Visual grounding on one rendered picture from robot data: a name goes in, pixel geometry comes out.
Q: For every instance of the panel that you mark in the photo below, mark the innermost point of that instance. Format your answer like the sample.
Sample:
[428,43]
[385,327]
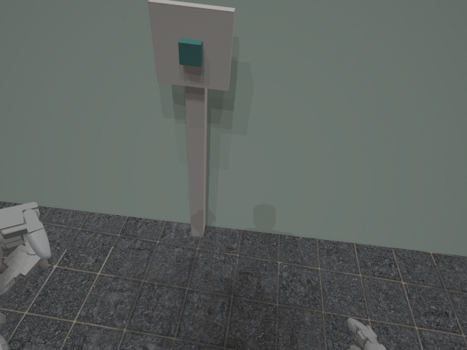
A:
[171,21]

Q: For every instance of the left robot hand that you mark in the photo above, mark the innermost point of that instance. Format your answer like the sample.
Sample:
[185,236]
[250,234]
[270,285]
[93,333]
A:
[23,233]

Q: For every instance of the right robot hand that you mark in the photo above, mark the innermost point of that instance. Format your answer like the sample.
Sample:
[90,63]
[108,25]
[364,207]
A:
[365,335]

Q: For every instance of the button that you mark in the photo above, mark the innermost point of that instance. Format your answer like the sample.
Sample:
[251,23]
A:
[190,52]

